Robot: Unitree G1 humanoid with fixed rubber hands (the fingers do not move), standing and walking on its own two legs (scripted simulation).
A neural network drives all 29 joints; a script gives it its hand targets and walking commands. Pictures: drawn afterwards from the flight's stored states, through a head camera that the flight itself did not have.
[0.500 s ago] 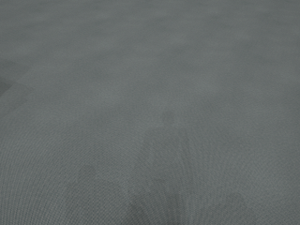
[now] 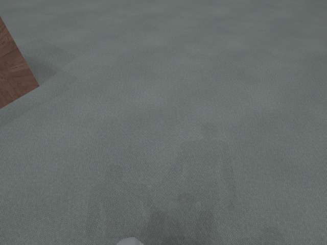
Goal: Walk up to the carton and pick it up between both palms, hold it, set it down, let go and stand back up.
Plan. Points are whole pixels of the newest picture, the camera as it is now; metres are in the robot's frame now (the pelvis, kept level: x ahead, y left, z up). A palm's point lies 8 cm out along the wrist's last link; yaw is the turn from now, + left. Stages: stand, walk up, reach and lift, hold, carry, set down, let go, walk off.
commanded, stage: walk up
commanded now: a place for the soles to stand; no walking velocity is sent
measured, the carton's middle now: out of the picture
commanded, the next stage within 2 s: none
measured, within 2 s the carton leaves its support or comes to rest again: neither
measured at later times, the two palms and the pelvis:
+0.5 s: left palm (25, 204) +0.26 +0.38 -0.10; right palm (203, 199) +0.27 -0.13 -0.12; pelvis +0.19 +0.11 -0.01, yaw +19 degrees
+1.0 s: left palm (10, 231) +0.20 +0.41 -0.15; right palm (116, 95) +0.69 +0.18 -0.09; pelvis +0.40 +0.25 -0.01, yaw +43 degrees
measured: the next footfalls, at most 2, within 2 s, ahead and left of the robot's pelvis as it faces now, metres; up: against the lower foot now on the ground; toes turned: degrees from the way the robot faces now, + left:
left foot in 0.14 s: +0.18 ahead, +0.21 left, +0.00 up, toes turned +16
right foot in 0.58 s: +0.44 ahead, +0.05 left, +0.00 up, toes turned +18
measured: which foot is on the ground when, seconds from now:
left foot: up 0.00-0.12, down 0.14-0.58, up 0.60-1.00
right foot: down 0.00-0.18, up 0.20-0.56, down 0.58-1.00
